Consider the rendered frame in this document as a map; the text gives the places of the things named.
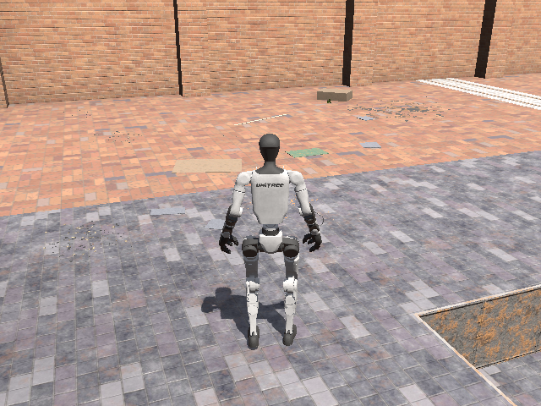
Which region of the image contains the left robot upper arm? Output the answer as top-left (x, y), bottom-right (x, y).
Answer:
top-left (229, 171), bottom-right (253, 217)

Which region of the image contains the right robot upper arm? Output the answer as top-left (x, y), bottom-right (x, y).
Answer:
top-left (287, 170), bottom-right (312, 217)

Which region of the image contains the robot right shin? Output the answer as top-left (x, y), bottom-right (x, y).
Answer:
top-left (284, 279), bottom-right (298, 335)

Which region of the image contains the right robot forearm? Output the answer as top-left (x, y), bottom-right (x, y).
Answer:
top-left (303, 203), bottom-right (320, 235)

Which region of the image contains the left robot hand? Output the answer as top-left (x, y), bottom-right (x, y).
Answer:
top-left (219, 235), bottom-right (238, 254)

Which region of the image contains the right robot hand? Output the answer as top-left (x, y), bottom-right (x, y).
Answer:
top-left (303, 233), bottom-right (322, 252)

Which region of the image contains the left robot forearm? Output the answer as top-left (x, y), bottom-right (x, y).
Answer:
top-left (221, 205), bottom-right (238, 238)

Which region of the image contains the right robot foot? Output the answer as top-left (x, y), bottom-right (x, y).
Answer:
top-left (283, 324), bottom-right (297, 346)

